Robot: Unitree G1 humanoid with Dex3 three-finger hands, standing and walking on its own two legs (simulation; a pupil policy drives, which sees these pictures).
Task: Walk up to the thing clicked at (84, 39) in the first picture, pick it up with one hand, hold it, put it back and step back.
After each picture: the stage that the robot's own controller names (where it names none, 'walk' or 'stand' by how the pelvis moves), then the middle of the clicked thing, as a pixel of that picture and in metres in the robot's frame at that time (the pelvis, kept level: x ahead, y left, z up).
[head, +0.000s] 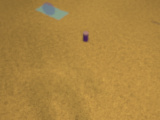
stand; (85, 36) +1.50 -0.01 -0.72
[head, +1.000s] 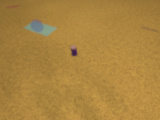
walk; (74, 50) +1.36 +0.25 -0.69
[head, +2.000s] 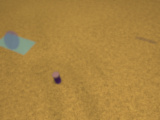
walk; (56, 77) +0.85 +0.37 -0.71
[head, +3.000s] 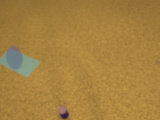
walk; (63, 112) +0.52 +0.27 -0.71
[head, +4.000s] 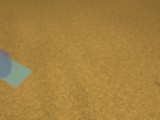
stand; out of the picture +0.37 +0.21 -0.70
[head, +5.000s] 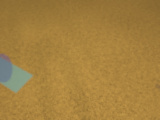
stand; out of the picture +0.34 +0.21 -0.72
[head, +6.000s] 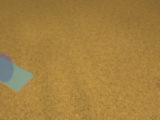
stand; out of the picture +0.34 +0.22 -0.73
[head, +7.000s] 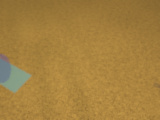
stand; out of the picture +0.34 +0.23 -0.73
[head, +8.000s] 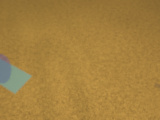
stand; out of the picture +0.33 +0.22 -0.73
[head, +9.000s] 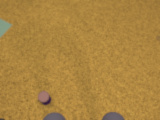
go down; (44, 98) +0.38 +0.22 -0.55
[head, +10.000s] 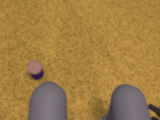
go down; (36, 70) +0.42 +0.24 -0.32
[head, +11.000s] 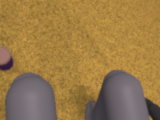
close in; (3, 59) +0.41 +0.26 -0.25
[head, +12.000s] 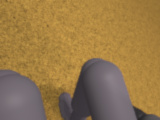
close; out of the picture +0.40 +0.28 -0.22
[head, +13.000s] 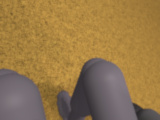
close; out of the picture +0.39 +0.29 -0.22
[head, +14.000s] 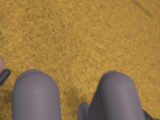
lift; out of the picture +0.33 +0.28 -0.14
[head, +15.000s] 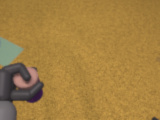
lift; (30, 86) +0.32 +0.19 +0.02
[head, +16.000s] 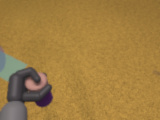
hold; (40, 90) +0.33 +0.16 +0.00
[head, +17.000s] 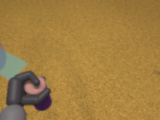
hold; (39, 94) +0.32 +0.17 -0.02
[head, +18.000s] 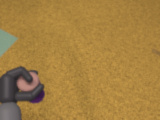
crouch; (32, 88) +0.33 +0.19 -0.07
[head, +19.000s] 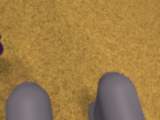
lower; out of the picture +0.47 +0.27 -0.09
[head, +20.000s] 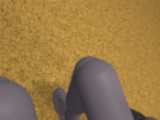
lower; out of the picture +0.42 +0.30 -0.23
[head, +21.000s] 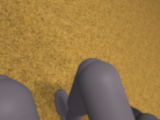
lower; out of the picture +0.41 +0.30 -0.23
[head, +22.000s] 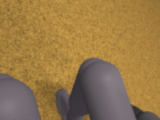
lower; out of the picture +0.41 +0.30 -0.23
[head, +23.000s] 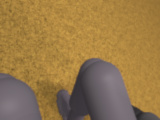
lower; out of the picture +0.41 +0.30 -0.23
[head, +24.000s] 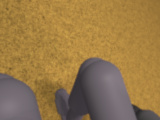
open; out of the picture +0.40 +0.28 -0.23
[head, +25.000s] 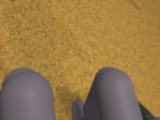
stand; out of the picture +0.40 +0.26 -0.24
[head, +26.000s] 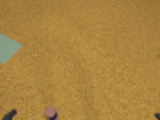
stand; (51, 113) +0.37 +0.20 -0.60
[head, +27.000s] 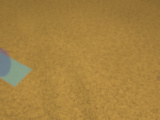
stand; out of the picture +0.37 +0.20 -0.66
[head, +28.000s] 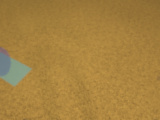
stand; out of the picture +0.36 +0.20 -0.67
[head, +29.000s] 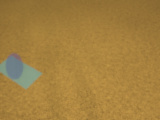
stand; out of the picture +0.40 +0.19 -0.72
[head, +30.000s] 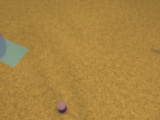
walk; (61, 107) +0.43 +0.18 -0.69
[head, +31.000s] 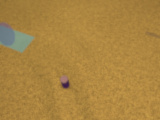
walk; (65, 82) +0.66 +0.22 -0.70
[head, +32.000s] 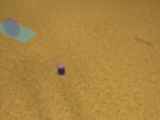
stand; (61, 68) +0.94 +0.20 -0.71
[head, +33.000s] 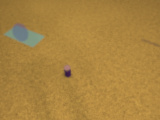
stand; (67, 71) +0.95 +0.20 -0.72
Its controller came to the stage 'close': yes
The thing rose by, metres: 0.71
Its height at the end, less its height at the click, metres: +0.00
